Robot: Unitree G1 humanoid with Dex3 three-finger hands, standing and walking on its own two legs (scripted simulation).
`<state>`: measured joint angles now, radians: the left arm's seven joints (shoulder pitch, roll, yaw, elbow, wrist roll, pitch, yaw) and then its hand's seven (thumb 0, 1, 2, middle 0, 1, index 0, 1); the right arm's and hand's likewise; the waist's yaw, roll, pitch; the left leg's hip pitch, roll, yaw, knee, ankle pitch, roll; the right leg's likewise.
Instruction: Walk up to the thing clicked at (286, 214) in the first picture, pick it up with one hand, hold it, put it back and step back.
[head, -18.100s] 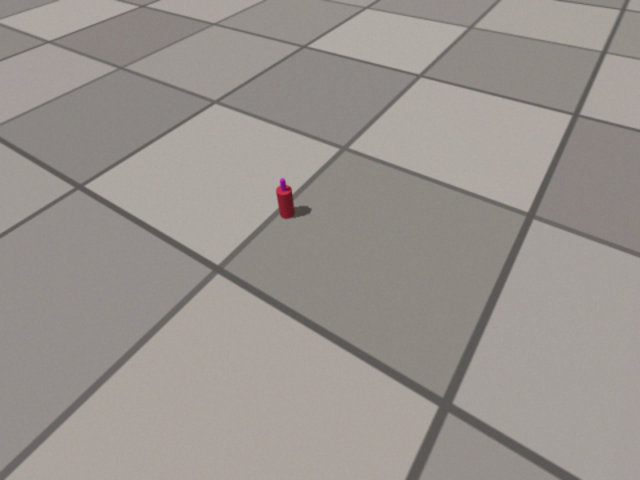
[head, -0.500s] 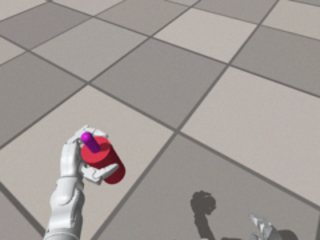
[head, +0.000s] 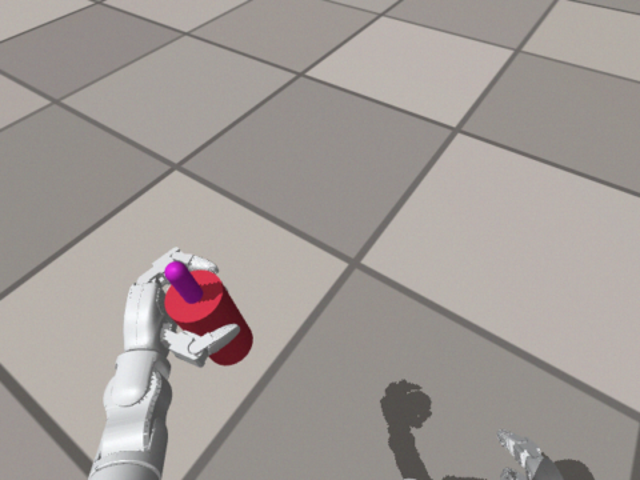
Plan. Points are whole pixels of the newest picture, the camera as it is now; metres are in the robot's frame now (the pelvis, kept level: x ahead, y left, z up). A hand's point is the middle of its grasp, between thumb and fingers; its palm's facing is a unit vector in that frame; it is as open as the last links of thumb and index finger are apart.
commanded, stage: hold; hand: left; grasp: from the side
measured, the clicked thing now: (206, 311) +0.32 +0.16 +0.04
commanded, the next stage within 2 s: crouch in 1.32 s
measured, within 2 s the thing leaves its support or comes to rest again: neither
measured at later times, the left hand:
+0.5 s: hand (202, 306) +0.33 +0.17 +0.04, palm faces +0.06 -1.00 -0.01, open 10.0 cm
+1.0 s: hand (202, 309) +0.32 +0.17 +0.04, palm faces +0.07 -1.00 -0.01, open 10.0 cm
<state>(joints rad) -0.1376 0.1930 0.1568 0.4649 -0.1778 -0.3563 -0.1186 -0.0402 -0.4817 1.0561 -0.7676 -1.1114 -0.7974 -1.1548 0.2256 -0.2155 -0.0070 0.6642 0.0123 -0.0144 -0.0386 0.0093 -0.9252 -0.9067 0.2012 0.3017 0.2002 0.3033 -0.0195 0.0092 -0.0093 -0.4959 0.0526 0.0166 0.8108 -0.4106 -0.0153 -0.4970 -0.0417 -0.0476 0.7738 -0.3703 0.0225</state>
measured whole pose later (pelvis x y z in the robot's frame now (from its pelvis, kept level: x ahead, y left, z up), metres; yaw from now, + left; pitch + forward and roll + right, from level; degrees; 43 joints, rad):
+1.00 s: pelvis +0.00 +0.00 +0.00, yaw +0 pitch +5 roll -1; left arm -0.15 0.19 0.15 0.50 -0.17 -0.38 -0.11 -0.04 -0.48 1.06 -0.76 -1.12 -0.79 -1.16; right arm 0.22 -0.22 -0.01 0.67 0.01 -0.02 -0.03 0.01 -0.93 -0.91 0.20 0.30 0.20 0.30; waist -0.02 0.01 -0.01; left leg -0.50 0.05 0.01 0.81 -0.41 -0.02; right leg -0.50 -0.04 -0.05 0.78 -0.37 0.02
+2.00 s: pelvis -0.03 +0.00 -0.12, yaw +0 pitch +25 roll -2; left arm -0.42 0.25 0.29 0.93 -0.15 -0.71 -0.16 -0.04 -0.48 1.05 -0.77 -1.10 -0.80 -1.14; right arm 0.19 -0.26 -0.02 0.68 -0.05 -0.04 0.03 0.01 -0.90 -0.91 0.20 0.30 0.20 0.30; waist -0.08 -0.01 -0.16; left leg -1.29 0.05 -0.03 1.45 -0.61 -0.02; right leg -1.28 -0.05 -0.05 1.41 -0.57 0.01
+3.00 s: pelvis -0.10 +0.01 -0.41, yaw -6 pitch +29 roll -8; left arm -0.82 0.57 0.53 1.25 -0.01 -0.76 -0.13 -0.04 -0.48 1.07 -0.76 -1.12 -0.79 -1.16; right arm 0.10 -0.30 0.14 0.71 -0.17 0.03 0.11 0.00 -0.92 -0.91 0.20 0.30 0.20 0.30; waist -0.23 -0.05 0.02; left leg -2.25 0.02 -0.15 2.43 -0.69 -0.01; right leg -2.20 -0.05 -0.07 2.32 -0.62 0.03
